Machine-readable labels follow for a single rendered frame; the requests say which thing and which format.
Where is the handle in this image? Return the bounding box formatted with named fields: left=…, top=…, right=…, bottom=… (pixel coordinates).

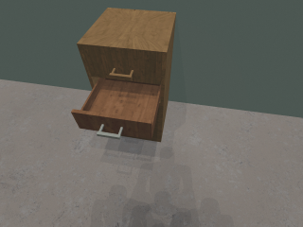
left=109, top=73, right=133, bottom=80
left=97, top=124, right=123, bottom=140

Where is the cabinet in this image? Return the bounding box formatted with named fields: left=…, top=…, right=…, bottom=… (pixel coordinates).
left=77, top=8, right=176, bottom=142

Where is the drawer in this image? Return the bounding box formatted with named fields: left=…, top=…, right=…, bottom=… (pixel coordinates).
left=71, top=78, right=161, bottom=139

